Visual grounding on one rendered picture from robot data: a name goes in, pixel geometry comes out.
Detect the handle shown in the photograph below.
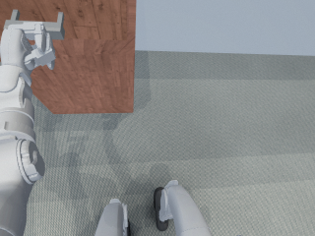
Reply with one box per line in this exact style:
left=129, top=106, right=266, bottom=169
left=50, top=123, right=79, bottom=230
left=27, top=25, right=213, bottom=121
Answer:
left=3, top=9, right=65, bottom=40

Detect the left robot hand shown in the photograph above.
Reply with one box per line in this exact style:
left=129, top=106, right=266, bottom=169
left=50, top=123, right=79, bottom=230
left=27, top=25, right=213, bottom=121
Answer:
left=0, top=22, right=56, bottom=75

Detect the right robot shin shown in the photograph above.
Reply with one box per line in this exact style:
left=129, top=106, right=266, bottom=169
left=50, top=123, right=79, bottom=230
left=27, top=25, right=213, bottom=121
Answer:
left=158, top=180, right=178, bottom=221

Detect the robot left upper arm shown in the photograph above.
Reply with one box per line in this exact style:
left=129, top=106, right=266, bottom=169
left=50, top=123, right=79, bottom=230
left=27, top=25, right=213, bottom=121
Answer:
left=0, top=139, right=45, bottom=236

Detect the left robot forearm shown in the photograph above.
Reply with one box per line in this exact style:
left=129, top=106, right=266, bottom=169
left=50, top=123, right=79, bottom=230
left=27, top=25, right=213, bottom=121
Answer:
left=0, top=65, right=36, bottom=144

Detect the robot right foot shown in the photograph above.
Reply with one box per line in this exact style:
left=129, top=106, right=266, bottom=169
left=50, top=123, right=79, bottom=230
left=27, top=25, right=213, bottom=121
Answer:
left=154, top=187, right=168, bottom=231

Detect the drawer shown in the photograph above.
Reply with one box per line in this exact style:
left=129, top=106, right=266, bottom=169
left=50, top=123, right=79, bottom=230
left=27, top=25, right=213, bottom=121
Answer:
left=0, top=0, right=128, bottom=41

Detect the cabinet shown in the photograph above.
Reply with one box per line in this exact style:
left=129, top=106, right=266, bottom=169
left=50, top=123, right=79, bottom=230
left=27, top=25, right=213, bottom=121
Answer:
left=0, top=0, right=137, bottom=114

